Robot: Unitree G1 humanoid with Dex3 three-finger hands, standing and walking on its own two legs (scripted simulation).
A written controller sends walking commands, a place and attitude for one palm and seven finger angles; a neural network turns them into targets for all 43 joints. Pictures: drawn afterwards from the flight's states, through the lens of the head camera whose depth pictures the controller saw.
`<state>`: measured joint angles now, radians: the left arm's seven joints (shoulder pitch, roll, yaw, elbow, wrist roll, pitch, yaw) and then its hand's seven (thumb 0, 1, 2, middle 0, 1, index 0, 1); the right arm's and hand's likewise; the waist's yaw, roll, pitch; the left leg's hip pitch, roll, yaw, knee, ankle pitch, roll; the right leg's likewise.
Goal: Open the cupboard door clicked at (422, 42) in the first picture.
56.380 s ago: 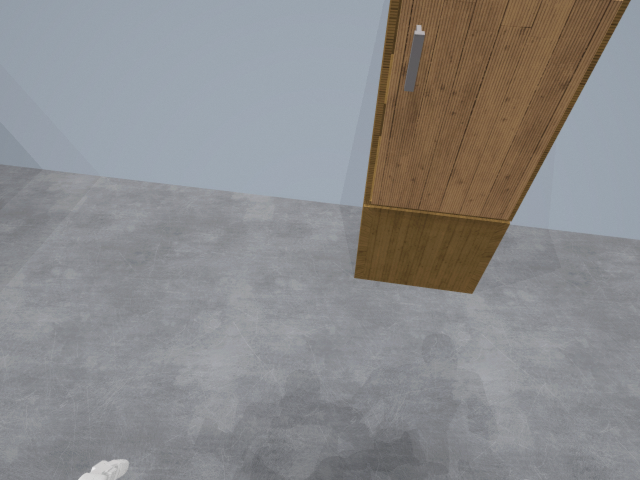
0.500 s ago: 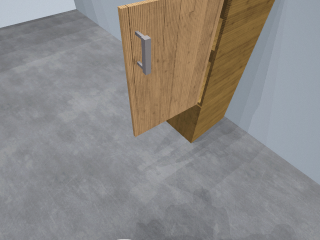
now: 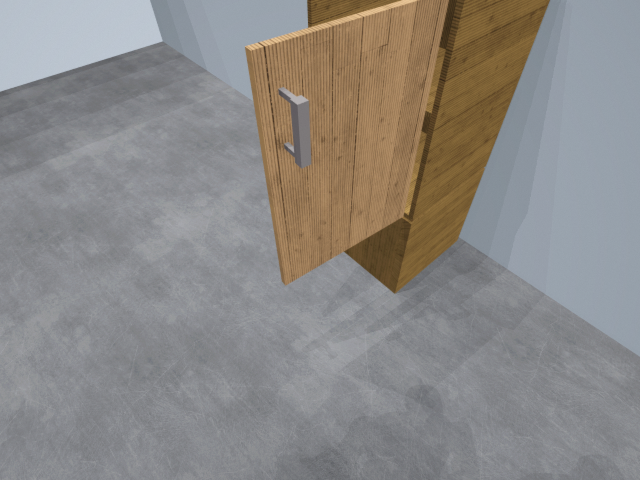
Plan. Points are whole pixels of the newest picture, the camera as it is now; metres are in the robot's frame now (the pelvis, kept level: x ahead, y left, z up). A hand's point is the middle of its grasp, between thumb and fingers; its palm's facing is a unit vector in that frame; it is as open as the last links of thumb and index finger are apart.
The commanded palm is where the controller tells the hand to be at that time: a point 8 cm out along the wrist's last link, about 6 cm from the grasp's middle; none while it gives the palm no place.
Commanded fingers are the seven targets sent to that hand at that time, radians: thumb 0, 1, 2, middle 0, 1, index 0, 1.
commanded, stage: let the arm hang, fingers relaxed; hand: left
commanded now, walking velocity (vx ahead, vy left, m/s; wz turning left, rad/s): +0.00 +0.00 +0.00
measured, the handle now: (294, 128) +0.62 +0.08 +0.11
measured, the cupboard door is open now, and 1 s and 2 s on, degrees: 84 84 84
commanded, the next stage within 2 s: look to check the result in 0.26 s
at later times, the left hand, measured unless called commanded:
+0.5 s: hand out of the picture +0.08 +0.24 -0.15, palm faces -0.03 -0.94 -0.34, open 7.3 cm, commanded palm none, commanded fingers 0.00 0.90 0.90 -0.20 -0.30 -0.20 -0.30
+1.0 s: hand out of the picture +0.10 +0.23 -0.15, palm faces -0.03 -0.94 -0.34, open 7.3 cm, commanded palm none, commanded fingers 0.00 0.90 0.90 -0.20 -0.30 -0.20 -0.30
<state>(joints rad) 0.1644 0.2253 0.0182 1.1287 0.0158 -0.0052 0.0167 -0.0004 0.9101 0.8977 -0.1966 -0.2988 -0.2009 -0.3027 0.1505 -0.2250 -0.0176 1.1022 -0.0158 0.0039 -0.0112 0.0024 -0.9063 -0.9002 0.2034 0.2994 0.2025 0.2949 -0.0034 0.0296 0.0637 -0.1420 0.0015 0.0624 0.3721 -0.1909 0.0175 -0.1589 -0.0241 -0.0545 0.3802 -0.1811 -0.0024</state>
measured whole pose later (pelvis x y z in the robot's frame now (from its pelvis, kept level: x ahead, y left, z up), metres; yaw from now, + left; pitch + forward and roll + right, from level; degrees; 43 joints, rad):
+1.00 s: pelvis +0.02 -0.01 +0.00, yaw +0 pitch -1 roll +0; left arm 0.09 0.32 0.01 1.13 0.02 -0.02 0.01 0.00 0.91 0.90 -0.20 -0.30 -0.20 -0.30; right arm 0.08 -0.33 -0.01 1.12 -0.01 0.00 0.00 0.00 -0.90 -0.90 0.20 0.30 0.20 0.30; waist -0.01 0.02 0.08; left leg -0.09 0.01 0.06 0.29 -0.18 0.00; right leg -0.10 -0.01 -0.06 0.30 -0.17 -0.01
